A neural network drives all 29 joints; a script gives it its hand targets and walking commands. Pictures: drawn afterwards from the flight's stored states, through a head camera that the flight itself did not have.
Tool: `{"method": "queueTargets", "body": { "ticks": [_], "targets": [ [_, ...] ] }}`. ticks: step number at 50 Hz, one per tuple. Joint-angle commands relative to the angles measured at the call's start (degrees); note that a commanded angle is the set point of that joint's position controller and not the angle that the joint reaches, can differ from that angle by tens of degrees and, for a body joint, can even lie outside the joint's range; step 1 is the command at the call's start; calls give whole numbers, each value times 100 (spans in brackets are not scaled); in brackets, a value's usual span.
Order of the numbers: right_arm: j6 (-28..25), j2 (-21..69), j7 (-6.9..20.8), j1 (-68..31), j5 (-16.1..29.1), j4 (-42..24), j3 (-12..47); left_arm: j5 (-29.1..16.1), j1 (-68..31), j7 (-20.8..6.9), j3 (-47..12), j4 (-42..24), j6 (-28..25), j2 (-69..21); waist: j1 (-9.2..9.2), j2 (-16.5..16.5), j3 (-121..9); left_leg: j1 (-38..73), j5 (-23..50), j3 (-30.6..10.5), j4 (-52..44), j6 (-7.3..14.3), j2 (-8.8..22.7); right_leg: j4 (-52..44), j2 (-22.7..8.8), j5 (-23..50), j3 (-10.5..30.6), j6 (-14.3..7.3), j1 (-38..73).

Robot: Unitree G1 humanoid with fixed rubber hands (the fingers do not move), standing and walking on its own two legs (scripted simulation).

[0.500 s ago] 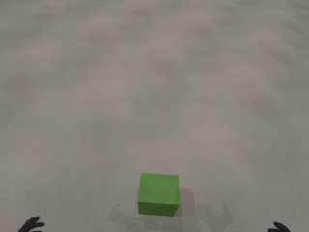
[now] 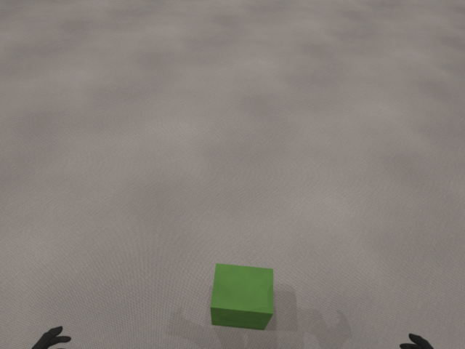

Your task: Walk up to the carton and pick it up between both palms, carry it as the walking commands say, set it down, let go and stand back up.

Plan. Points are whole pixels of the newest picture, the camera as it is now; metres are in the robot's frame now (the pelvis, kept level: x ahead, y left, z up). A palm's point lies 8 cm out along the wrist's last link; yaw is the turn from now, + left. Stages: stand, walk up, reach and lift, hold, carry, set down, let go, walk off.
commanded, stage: walk up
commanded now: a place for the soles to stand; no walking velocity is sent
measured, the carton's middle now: (241, 298) +0.40 -0.04 -0.65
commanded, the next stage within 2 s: reach and lift in 0.42 s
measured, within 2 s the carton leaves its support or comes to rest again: neither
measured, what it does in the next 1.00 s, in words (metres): stands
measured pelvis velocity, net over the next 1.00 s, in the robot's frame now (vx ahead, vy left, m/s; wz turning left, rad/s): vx -0.03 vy -0.01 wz -0.14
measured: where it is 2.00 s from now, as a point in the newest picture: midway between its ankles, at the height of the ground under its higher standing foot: outside the picture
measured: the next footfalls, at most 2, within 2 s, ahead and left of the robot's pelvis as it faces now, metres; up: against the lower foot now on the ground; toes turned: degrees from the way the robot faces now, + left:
none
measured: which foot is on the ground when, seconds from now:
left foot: down 0.00-1.00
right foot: down 0.00-1.00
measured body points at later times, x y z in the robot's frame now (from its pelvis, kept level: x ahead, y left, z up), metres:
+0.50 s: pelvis +0.00 +0.00 +0.00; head +0.05 +0.01 +0.44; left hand +0.15 +0.33 -0.10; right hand +0.16 -0.33 -0.09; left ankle +0.03 +0.14 -0.74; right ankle +0.00 -0.14 -0.74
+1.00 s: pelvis -0.03 -0.01 -0.05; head +0.11 -0.02 +0.38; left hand +0.24 +0.27 -0.14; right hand +0.25 -0.29 -0.14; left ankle +0.03 +0.14 -0.74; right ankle +0.00 -0.14 -0.74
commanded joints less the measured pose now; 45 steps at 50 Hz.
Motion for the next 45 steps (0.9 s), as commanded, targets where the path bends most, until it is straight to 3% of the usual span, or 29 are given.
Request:
{"method": "queueTargets", "body": {
  "ticks": [1,21,22,23,24,25,28,30,34,39,45],
  "targets": [
    [-60,-1134,-37,-94,0,-259,-224,4,-119,27,211,-276,-61,1074,-9,125,-527,-471,1085,-268,-430,382,350,-491,-404,-67,704,-473,669],
    [-27,-1121,-92,-23,1,-264,-226,4,-47,49,204,-307,-18,1058,8,96,-549,-380,1448,-294,-257,395,307,-306,-409,298,592,-490,743],
    [170,-168,113,-855,-443,-2553,-659,160,-1114,-116,433,-2905,122,215,-297,227,-28,-760,1103,1037,-122,-43,-214,237,839,456,505,-70,-722],
    [445,-303,264,-714,-505,-2266,-780,155,-1404,-132,691,-2699,257,329,-311,374,-90,-1244,681,1126,-382,48,-161,191,962,281,573,-82,-32],
    [698,-496,376,-332,-693,-2183,-935,139,-1041,-163,860,-2632,464,442,-256,534,-123,-1548,228,1098,-557,139,-117,309,952,431,584,-34,397],
    [852,-596,397,-180,-780,-2247,-970,249,-689,-205,1018,-2599,620,475,-127,473,-34,-1656,182,1100,-557,171,-135,363,905,516,578,29,412],
    [1062,-527,367,-119,-857,-2462,-955,507,-3,-278,1234,-2374,906,341,148,252,-463,-876,546,1192,-386,85,-242,376,917,453,581,33,224],
    [1076,-432,318,-298,-778,-2769,-849,532,129,-304,1316,-2348,984,283,360,146,-1077,-372,1117,1273,-130,-14,-394,290,895,716,685,-29,186],
    [1009,-233,264,-898,-717,-3104,-636,440,-326,-369,1456,-2298,845,67,550,1,-1234,-884,972,1309,327,26,-382,649,931,652,890,-34,-126],
    [1013,-56,201,-1501,-685,-2954,-584,339,-735,-299,1485,-2422,779,-125,568,-154,-1510,-1642,895,1328,995,-12,-291,1298,960,547,912,-21,-789],
    [1041,18,27,-2063,-616,-2534,-701,245,-1244,-220,1399,-2671,828,-94,408,-187,-2091,-2355,789,1411,1394,-101,-287,1722,962,652,960,40,-1299]
  ]
}}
